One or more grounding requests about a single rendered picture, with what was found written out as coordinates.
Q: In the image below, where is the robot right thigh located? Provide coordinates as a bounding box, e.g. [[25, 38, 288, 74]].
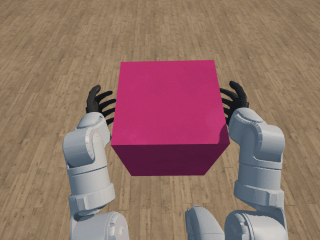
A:
[[185, 207, 225, 240]]

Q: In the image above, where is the right robot forearm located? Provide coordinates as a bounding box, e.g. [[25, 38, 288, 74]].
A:
[[228, 107, 289, 240]]

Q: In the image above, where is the robot right hand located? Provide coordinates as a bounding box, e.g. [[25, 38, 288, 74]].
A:
[[219, 80, 249, 127]]

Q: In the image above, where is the right robot shin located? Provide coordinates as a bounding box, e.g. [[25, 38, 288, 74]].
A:
[[187, 205, 200, 240]]

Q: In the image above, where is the robot left hand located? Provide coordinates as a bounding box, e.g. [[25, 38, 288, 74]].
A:
[[85, 84, 116, 125]]

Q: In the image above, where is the carton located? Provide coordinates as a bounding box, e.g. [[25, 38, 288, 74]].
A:
[[111, 60, 230, 176]]

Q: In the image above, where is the robot right upper arm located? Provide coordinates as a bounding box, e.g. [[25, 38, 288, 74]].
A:
[[224, 209, 288, 240]]

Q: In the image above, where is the left robot forearm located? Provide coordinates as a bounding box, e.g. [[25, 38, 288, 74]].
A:
[[62, 112, 116, 240]]

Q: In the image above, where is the robot left upper arm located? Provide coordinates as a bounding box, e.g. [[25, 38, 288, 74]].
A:
[[71, 211, 130, 240]]

